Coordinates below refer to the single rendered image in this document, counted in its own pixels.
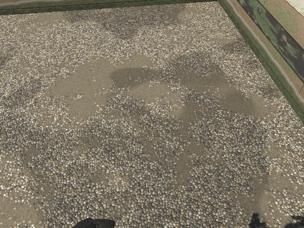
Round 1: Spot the robot left hand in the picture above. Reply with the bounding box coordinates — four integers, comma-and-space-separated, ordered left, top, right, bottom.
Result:
71, 218, 115, 228

